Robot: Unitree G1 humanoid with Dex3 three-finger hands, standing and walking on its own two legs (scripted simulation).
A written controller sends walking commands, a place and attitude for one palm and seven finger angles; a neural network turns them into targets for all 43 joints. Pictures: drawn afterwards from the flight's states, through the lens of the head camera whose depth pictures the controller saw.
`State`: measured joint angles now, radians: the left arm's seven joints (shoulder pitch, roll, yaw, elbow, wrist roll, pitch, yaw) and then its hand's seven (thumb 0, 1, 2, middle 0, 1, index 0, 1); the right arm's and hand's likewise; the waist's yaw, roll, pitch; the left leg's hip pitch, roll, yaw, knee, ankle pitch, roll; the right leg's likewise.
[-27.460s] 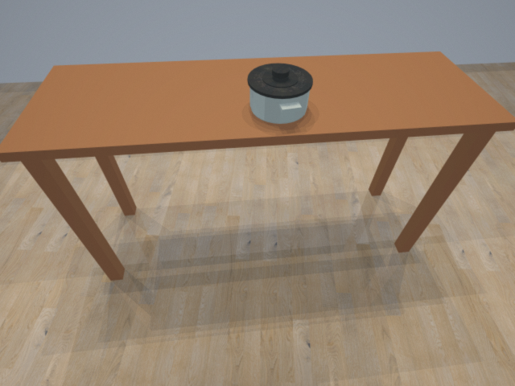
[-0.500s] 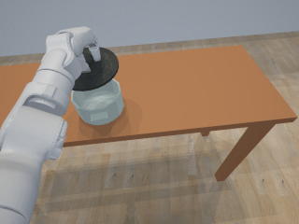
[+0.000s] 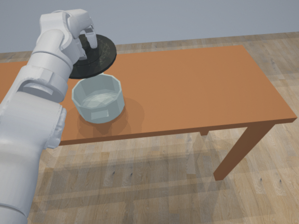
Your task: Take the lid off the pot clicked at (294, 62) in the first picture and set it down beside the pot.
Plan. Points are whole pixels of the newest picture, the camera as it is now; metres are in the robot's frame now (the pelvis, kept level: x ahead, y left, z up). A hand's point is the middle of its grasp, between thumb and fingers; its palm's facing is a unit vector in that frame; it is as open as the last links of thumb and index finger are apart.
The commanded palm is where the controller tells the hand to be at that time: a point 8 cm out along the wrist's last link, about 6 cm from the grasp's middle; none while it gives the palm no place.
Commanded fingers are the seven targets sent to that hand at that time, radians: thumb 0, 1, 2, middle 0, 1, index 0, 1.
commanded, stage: lift the lid straight up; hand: left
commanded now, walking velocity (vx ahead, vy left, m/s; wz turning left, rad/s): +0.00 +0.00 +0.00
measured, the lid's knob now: (81, 47) +0.53 +0.15 +0.20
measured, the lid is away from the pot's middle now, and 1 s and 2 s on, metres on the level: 0.00 0.11 0.22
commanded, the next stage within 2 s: move the lid sideways beside the pot in 0.08 s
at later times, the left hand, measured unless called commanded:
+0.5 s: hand (64, 47) +0.50 +0.18 +0.22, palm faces -0.29 -0.09 -0.95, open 7.3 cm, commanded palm +0.50 +0.19 +0.30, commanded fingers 0.00 0.74 0.89 -0.80 -1.08 -0.83 -1.08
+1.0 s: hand (34, 55) +0.48 +0.24 +0.22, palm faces -0.29 -0.07 -0.95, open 7.3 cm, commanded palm +0.49 +0.25 +0.30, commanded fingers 0.00 0.74 0.89 -0.80 -1.08 -0.83 -1.08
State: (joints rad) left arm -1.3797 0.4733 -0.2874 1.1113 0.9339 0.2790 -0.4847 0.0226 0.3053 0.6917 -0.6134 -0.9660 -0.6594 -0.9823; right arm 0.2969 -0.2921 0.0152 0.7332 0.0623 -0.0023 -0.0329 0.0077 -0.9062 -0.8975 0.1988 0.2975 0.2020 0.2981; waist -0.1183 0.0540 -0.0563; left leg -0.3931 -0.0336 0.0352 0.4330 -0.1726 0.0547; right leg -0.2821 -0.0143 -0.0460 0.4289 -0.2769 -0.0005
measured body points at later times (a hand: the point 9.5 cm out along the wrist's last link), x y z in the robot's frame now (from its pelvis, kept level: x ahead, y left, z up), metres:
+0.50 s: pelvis +0.00 +0.00 +0.00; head +0.05 -0.02 +0.45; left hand +0.51 +0.18 +0.28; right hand +0.06 -0.28 -0.13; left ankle +0.02 +0.09 -0.74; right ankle -0.04 -0.12 -0.74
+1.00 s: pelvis +0.00 +0.01 +0.00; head +0.04 +0.00 +0.45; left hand +0.49 +0.24 +0.28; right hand +0.06 -0.27 -0.12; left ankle +0.02 +0.09 -0.74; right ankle -0.04 -0.12 -0.74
